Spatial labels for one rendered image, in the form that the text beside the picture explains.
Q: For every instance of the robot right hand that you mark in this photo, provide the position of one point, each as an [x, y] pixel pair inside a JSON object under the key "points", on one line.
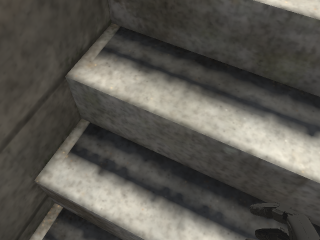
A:
{"points": [[299, 226]]}

